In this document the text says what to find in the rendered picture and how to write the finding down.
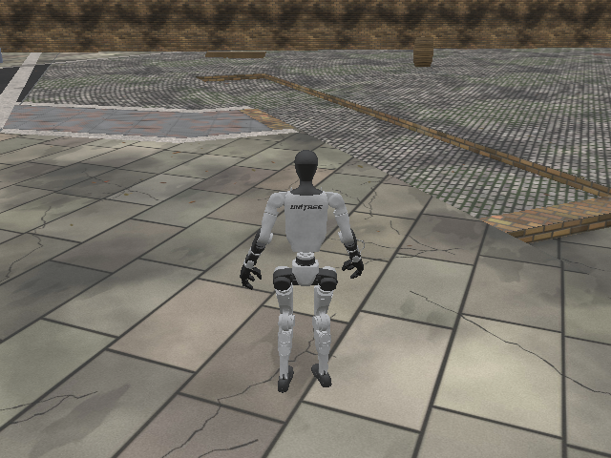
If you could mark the right robot shin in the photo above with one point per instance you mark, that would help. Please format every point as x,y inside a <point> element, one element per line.
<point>322,343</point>

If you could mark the robot left upper arm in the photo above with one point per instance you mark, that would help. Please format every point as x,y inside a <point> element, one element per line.
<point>275,201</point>

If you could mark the robot left thigh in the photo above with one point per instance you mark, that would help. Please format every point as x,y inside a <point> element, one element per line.
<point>282,280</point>

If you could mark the robot left hand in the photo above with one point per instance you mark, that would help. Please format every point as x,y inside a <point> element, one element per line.
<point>245,276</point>

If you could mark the robot left forearm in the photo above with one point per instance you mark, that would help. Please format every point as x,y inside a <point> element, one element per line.
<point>254,252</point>

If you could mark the robot right forearm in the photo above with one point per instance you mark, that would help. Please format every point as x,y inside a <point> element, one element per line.
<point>352,248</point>

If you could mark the robot right hand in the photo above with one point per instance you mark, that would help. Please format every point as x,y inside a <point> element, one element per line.
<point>349,264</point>

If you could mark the robot right upper arm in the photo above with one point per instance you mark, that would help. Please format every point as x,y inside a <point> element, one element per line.
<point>336,201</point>

